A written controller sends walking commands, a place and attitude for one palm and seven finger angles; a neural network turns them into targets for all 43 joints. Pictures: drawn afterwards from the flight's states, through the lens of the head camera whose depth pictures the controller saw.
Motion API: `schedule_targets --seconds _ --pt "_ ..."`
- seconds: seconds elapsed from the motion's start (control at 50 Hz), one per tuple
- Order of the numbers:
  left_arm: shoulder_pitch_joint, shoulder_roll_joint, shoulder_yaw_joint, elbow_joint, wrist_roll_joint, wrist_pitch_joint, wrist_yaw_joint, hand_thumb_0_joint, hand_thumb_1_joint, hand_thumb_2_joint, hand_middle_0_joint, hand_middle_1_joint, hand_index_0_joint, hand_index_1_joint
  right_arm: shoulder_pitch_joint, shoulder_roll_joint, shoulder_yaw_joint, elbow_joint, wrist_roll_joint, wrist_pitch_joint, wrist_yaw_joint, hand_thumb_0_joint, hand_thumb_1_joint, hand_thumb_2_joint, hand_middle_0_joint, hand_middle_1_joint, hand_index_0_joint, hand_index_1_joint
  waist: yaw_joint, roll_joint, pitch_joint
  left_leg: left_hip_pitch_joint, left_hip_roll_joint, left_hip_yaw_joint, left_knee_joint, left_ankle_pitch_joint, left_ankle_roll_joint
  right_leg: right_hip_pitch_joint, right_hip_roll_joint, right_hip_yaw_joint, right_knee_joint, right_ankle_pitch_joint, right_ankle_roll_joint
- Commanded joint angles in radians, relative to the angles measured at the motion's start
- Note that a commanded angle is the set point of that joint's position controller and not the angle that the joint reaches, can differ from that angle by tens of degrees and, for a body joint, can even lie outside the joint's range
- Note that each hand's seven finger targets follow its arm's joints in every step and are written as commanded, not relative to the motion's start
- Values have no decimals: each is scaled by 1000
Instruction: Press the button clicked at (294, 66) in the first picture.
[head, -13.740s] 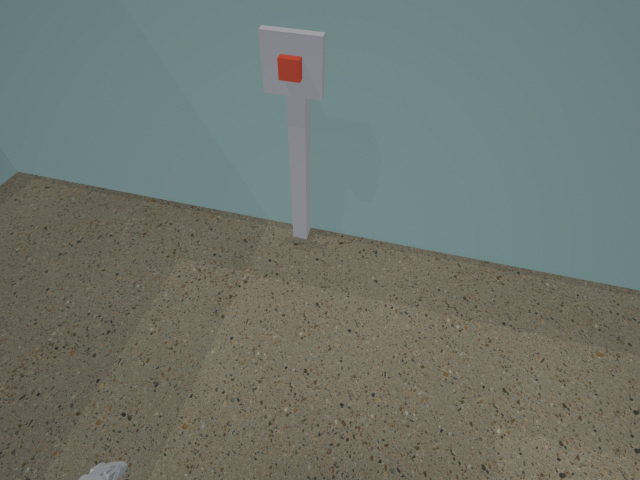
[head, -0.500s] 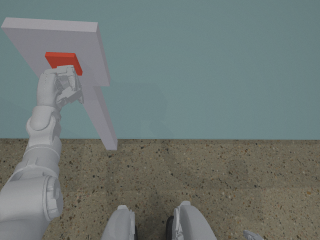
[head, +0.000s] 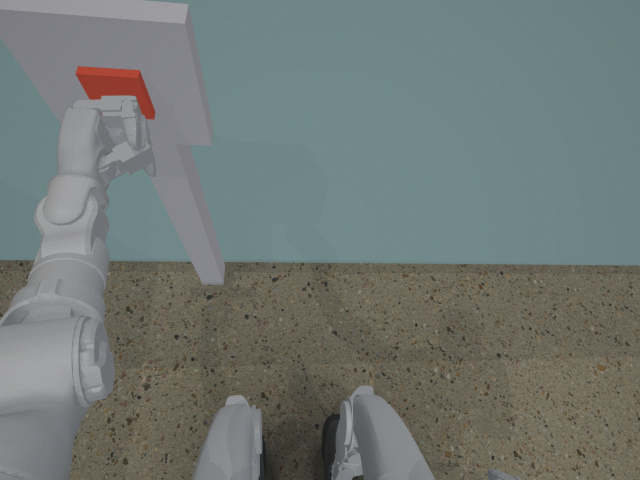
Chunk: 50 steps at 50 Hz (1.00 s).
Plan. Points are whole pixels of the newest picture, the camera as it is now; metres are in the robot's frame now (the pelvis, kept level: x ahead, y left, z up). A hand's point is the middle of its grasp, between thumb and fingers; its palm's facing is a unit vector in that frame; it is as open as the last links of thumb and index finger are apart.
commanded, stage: pull the fist back off the button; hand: left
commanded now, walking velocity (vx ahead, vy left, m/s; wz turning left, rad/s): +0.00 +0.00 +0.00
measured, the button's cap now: (120, 87) +0.55 +0.21 +0.09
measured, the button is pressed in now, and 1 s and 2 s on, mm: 14 0 0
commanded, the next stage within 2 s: draw the hand back to the body in 0.98 s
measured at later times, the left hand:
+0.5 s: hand (147, 163) +0.48 +0.18 +0.06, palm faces -0.02 -1.00 -0.03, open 2.9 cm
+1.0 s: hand (150, 221) +0.40 +0.17 +0.05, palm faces -0.03 -1.00 -0.03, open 3.1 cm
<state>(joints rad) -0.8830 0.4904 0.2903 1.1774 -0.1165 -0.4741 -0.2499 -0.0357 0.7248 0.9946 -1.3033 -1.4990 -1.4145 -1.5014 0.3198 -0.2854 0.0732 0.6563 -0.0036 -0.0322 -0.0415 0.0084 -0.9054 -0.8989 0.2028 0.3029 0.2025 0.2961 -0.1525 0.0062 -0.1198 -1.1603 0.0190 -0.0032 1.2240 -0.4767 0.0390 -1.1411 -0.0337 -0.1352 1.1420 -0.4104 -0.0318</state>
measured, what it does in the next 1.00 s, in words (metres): shifts its weight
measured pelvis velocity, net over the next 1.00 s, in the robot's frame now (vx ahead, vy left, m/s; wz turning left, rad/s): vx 0.06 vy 0.00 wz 0.00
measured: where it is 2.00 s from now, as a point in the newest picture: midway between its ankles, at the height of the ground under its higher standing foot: outside the picture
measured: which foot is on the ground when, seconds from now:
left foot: down 0.00-1.00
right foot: down 0.00-1.00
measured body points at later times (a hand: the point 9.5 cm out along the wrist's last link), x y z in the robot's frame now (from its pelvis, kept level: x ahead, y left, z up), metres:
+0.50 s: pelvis +0.02 +0.01 +0.02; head +0.14 +0.03 +0.45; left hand +0.47 +0.24 +0.06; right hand +0.08 -0.25 -0.09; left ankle +0.05 +0.09 -0.63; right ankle +0.07 -0.11 -0.63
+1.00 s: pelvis +0.06 +0.00 +0.03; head +0.17 +0.01 +0.47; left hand +0.40 +0.22 +0.06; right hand +0.21 -0.25 -0.08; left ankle +0.05 +0.09 -0.63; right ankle +0.07 -0.11 -0.63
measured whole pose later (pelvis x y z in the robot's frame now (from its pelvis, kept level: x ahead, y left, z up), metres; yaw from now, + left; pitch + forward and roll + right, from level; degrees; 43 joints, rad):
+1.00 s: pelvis +0.06 +0.00 +0.03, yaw +0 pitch +20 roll -2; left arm -0.14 0.23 0.16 0.43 -0.20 -0.43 -0.20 0.01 0.90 0.90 -1.30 -1.50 -1.31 -1.50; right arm 0.21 -0.25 0.01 0.56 0.01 -0.02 -0.02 0.01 -0.91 -0.90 0.20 0.30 0.20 0.30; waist -0.03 0.02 -0.14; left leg -0.90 0.01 0.02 1.09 -0.54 0.04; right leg -0.91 -0.03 -0.10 1.04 -0.48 -0.02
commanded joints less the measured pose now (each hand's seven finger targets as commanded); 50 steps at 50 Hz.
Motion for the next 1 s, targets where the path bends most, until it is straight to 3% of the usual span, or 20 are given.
schedule_targets --seconds 0.0,0.06,0.12,0.14,0.16,0.26,0.28,0.34,0.36,0.42,0.52,0.54,0.58,0.68,0.74,0.82,0.9,0.94,0.96,0.98 --pt "-583 200 29 -212 -15 -16 34 0 900 900 -1300 -1500 -1300 -1500 132 -186 -72 -63 3 -27 -13 0 -900 -900 200 300 200 300 -94 129 -417 271 -13 -89 -207 -103 -3 173 47 122 -179 -90 13" --pt "-559 226 62 -222 -15 -15 30 0 900 900 -1300 -1500 -1300 -1500 139 -185 -74 -69 1 -26 -8 0 -900 -900 200 300 200 300 -74 138 -450 278 -13 -84 -201 -57 -5 199 48 120 -173 -72 10" --pt "-504 217 71 -240 -17 -14 23 0 900 900 -1300 -1500 -1300 -1500 132 -181 -78 -80 1 -19 0 0 -900 -900 200 300 200 300 -56 133 -436 286 -12 -80 -209 -46 -6 211 48 119 -179 -67 9" --pt "-482 226 85 -247 -15 -20 23 0 900 900 -1300 -1500 -1300 -1500 131 -181 -79 -85 0 -17 2 0 -900 -900 200 300 200 300 -39 151 -449 303 -12 -87 -215 -28 -9 210 48 114 -170 -57 5" --pt "-476 196 65 -269 -18 -22 23 0 900 900 -1300 -1500 -1300 -1500 128 -177 -79 -89 0 -15 6 0 -900 -900 200 300 200 300 -45 151 -458 321 -11 -84 -217 -19 -8 211 49 114 -175 -50 8" --pt "-344 162 64 -344 -25 -44 25 0 900 900 -1300 -1500 -1300 -1500 114 -171 -91 -110 4 1 14 0 -900 -900 200 300 200 300 -5 130 -472 389 -6 -89 -248 21 -17 238 50 100 -178 -22 5" --pt "-333 131 47 -361 -31 -46 26 0 900 900 -1300 -1500 -1300 -1500 108 -166 -91 -114 5 3 15 0 -900 -900 200 300 200 300 -8 119 -460 387 -8 -84 -251 23 -16 248 50 101 -185 -17 8" --pt "-233 137 65 -377 -35 -51 33 0 900 900 -1300 -1500 -1300 -1500 95 -163 -93 -121 8 12 14 0 -900 -900 200 300 200 300 14 84 -426 381 -8 -77 -264 38 -15 283 52 101 -198 -8 4" --pt "-235 117 46 -400 -35 -56 32 0 900 900 -1300 -1500 -1300 -1500 90 -161 -92 -121 9 14 13 0 -900 -900 200 300 200 300 9 96 -424 396 -6 -75 -267 47 -17 276 51 100 -198 -2 6" --pt "-166 81 26 -429 -37 -66 32 0 900 900 -1300 -1500 -1300 -1500 79 -155 -96 -130 9 19 15 0 -900 -900 200 300 200 300 27 92 -403 417 -6 -75 -282 63 -22 290 51 94 -201 10 2" --pt "19 11 1 -531 -59 -58 40 0 900 900 -1300 -1500 -1300 -1500 66 -143 -108 -154 13 31 24 0 -900 -900 200 300 200 300 54 81 -444 501 2 -63 -281 248 -31 341 53 84 -199 133 2" --pt "78 35 25 -552 -60 -55 44 0 900 900 -1300 -1500 -1300 -1500 66 -144 -111 -161 13 33 24 0 -900 -900 200 300 200 300 73 86 -452 508 2 -61 -280 299 -33 366 53 84 -192 167 -2" --pt "198 10 23 -623 -72 -46 51 0 900 900 -1300 -1500 -1300 -1500 54 -133 -113 -181 17 36 30 0 -900 -900 200 300 200 300 90 68 -456 507 1 -41 -281 369 -33 425 51 88 -198 241 5" --pt "369 -16 19 -788 -88 -41 63 0 900 900 -1300 -1500 -1300 -1500 33 -115 -120 -199 24 32 31 0 -900 -900 200 300 200 300 103 48 -428 501 4 -26 -282 475 -32 494 49 94 -198 350 12" --pt "413 -69 -31 -896 -96 -50 58 0 900 900 -1300 -1500 -1300 -1500 17 -105 -123 -199 24 16 28 0 -900 -900 200 300 200 300 90 96 -426 554 11 -30 -269 555 -37 466 48 92 -190 379 12" --pt "536 -131 -85 -965 -108 -49 41 0 900 900 -1300 -1500 -1300 -1500 -1 -102 -129 -197 24 -7 26 0 -900 -900 200 300 200 300 90 80 -418 577 14 -40 -264 583 -46 452 45 83 -187 377 16" --pt "483 -135 -106 -963 -96 -29 43 0 900 900 -1300 -1500 -1300 -1500 -21 -107 -127 -183 22 -17 18 0 -900 -900 200 300 200 300 68 54 -365 534 9 -48 -251 490 -45 405 41 79 -176 325 16" --pt "424 -125 -106 -983 -90 -29 49 0 900 900 -1300 -1500 -1300 -1500 -28 -109 -128 -178 19 -24 11 0 -900 -900 200 300 200 300 65 56 -390 524 2 -46 -236 450 -38 407 39 87 -167 313 14" --pt "444 -96 -68 -981 -90 -29 54 0 900 900 -1300 -1500 -1300 -1500 -31 -108 -128 -179 18 -26 9 0 -900 -900 200 300 200 300 84 68 -416 530 -1 -43 -235 454 -39 425 38 91 -165 323 12" --pt "449 -111 -81 -984 -92 -27 53 0 900 900 -1300 -1500 -1300 -1500 -38 -103 -125 -182 18 -28 8 0 -900 -900 200 300 200 300 85 75 -427 535 -5 -41 -234 460 -40 435 37 91 -165 333 12"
